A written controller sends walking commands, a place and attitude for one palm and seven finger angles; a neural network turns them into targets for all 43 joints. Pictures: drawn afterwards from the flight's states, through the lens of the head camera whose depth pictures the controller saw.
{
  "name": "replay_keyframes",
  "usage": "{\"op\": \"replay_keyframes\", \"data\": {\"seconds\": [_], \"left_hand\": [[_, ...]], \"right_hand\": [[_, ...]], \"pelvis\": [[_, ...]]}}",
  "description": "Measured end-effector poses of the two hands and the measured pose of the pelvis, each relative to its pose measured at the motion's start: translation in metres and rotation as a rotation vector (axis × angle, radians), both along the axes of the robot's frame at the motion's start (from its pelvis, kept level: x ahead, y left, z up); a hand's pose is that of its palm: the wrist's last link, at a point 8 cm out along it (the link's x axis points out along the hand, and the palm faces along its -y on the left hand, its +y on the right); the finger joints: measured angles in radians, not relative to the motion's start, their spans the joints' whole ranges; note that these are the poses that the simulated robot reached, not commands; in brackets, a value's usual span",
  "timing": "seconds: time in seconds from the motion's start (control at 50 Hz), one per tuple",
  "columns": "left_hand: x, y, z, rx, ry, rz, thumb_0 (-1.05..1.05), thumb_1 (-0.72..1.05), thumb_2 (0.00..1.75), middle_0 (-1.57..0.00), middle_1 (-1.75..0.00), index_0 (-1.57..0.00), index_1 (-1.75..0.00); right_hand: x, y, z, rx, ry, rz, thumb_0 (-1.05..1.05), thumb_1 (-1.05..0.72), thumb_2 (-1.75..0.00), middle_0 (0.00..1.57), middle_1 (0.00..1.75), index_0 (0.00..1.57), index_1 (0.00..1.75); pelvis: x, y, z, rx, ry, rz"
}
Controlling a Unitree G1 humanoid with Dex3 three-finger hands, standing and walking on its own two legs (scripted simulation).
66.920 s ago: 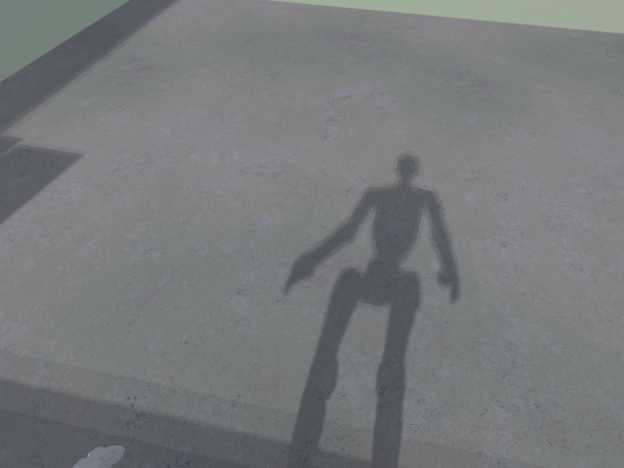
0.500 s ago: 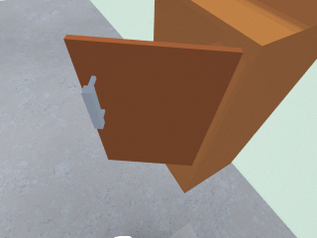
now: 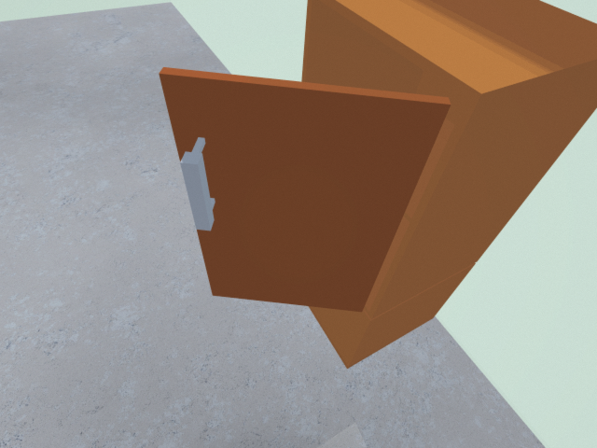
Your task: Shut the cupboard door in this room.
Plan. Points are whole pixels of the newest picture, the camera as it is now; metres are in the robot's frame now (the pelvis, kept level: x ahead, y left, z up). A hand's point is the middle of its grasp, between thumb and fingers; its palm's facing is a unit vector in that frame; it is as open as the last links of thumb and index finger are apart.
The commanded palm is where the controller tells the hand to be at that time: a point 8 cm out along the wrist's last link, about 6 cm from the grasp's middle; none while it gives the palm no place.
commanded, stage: come to a stop and stand still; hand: left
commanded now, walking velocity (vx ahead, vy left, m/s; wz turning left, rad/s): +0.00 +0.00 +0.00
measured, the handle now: (202, 185) +0.47 +0.21 +0.06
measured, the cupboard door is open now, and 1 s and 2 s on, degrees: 56 56 56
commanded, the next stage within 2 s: look again from close up in 0.38 s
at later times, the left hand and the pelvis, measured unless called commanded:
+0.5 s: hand out of the picture -0.03 +0.18 -0.18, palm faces +0.03 -0.99 -0.16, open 7.3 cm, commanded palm none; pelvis -0.01 +0.02 +0.00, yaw +0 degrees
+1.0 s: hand out of the picture +0.05 +0.21 -0.17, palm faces +0.01 -0.97 -0.24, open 7.3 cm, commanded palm none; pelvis -0.01 +0.02 +0.00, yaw -1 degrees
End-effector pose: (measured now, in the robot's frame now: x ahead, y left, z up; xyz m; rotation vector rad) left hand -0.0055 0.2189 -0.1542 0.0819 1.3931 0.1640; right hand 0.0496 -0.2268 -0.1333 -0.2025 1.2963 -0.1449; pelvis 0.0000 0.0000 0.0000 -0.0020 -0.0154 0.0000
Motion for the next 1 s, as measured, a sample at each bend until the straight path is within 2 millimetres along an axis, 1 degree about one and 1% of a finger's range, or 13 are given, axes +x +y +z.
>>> {"op": "replay_keyframes", "data": {"seconds": [0.14, 0.24, 0.34, 0.44, 0.5, 0.56, 0.64, 0.7, 0.78, 0.84, 0.92, 1.0], "left_hand": [[-0.004, 0.012, 0.002, -0.002, -0.012, -0.011, 0.0, 0.91, 0.89, -0.2, -0.3, -0.2, -0.3], [-0.012, 0.019, 0.005, 0.011, 0.008, -0.015, 0.0, 0.91, 0.89, -0.2, -0.3, -0.2, -0.3], [-0.022, 0.02, 0.007, 0.017, 0.043, -0.015, 0.0, 0.91, 0.89, -0.2, -0.3, -0.2, -0.3], [-0.03, 0.013, 0.008, 0.009, 0.075, -0.012, 0.0, 0.91, 0.89, -0.2, -0.3, -0.2, -0.3], [-0.031, 0.009, 0.007, -0.001, 0.082, -0.028, 0.0, 0.91, 0.89, -0.2, -0.3, -0.2, -0.3], [-0.026, 0.01, 0.006, 0.012, 0.055, -0.054, 0.0, 0.91, 0.89, -0.2, -0.3, -0.2, -0.3], [-0.014, 0.013, 0.004, 0.033, 0.008, -0.062, 0.0, 0.91, 0.89, -0.2, -0.3, -0.2, -0.3], [-0.001, 0.015, 0.004, 0.041, -0.027, -0.069, 0.0, 0.91, 0.89, -0.2, -0.3, -0.2, -0.3], [0.018, 0.02, 0.005, 0.05, -0.082, -0.079, 0.0, 0.91, 0.89, -0.2, -0.3, -0.2, -0.3], [0.031, 0.025, 0.008, 0.063, -0.125, -0.085, 0.0, 0.91, 0.89, -0.2, -0.3, -0.2, -0.3], [0.044, 0.033, 0.012, 0.081, -0.168, -0.092, 0.0, 0.91, 0.89, -0.2, -0.3, -0.2, -0.3], [0.048, 0.039, 0.016, 0.092, -0.188, -0.1, 0.0, 0.91, 0.89, -0.2, -0.3, -0.2, -0.3]], "right_hand": [[-0.044, 0.013, 0.002, 0.003, 0.074, -0.015, 0.0, -0.93, -0.9, 0.2, 0.3, 0.2, 0.3], [-0.067, 0.027, -0.002, 0.034, 0.119, -0.033, 0.0, -0.92, -0.9, 0.2, 0.3, 0.2, 0.3], [-0.081, 0.039, -0.006, 0.064, 0.151, -0.049, 0.0, -0.92, -0.9, 0.2, 0.3, 0.2, 0.3], [-0.084, 0.044, -0.008, 0.079, 0.162, -0.061, 0.0, -0.91, -0.9, 0.2, 0.3, 0.2, 0.3], [-0.081, 0.044, -0.008, 0.084, 0.156, -0.063, 0.0, -0.91, -0.9, 0.2, 0.3, 0.2, 0.3], [-0.073, 0.033, -0.011, 0.065, 0.118, -0.069, 0.01, -0.92, -0.9, 0.21, 0.3, 0.2, 0.3], [-0.051, 0.016, -0.013, 0.033, 0.049, -0.074, 0.01, -0.92, -0.9, 0.21, 0.3, 0.2, 0.3], [-0.032, 0.008, -0.012, 0.015, -0.01, -0.07, 0.01, -0.92, -0.9, 0.2, 0.3, 0.2, 0.3], [-0.009, 0.001, -0.007, 0.0, -0.078, -0.054, 0.0, -0.92, -0.9, 0.2, 0.29, 0.2, 0.3], [0.004, -0.001, -0.004, -0.007, -0.113, -0.038, 0.0, -0.92, -0.9, 0.2, 0.29, 0.2, 0.3], [0.013, -0.001, 0.0, -0.01, -0.141, -0.02, 0.0, -0.91, -0.9, 0.2, 0.29, 0.2, 0.3], [0.013, 0.001, 0.002, -0.006, -0.146, -0.012, 0.0, -0.91, -0.9, 0.2, 0.3, 0.2, 0.3]], "pelvis": [[-0.008, 0.011, 0.004, 0.0, 0.002, 0.006], [-0.01, 0.015, 0.005, 0.004, 0.004, 0.007], [-0.01, 0.017, 0.005, 0.006, 0.009, 0.004], [-0.008, 0.017, 0.004, 0.006, 0.011, -0.002], [-0.007, 0.016, 0.004, 0.009, 0.012, -0.002], [-0.008, 0.015, 0.0, 0.008, 0.018, 0.004], [-0.006, 0.014, -0.005, -0.001, 0.019, -0.002], [-0.004, 0.014, -0.007, -0.004, 0.015, -0.008], [-0.002, 0.014, -0.007, -0.004, 0.004, -0.014], [-0.003, 0.014, -0.006, -0.004, -0.004, -0.016], [-0.006, 0.015, -0.005, -0.003, -0.014, -0.017], [-0.01, 0.017, -0.004, -0.003, -0.02, -0.019]]}}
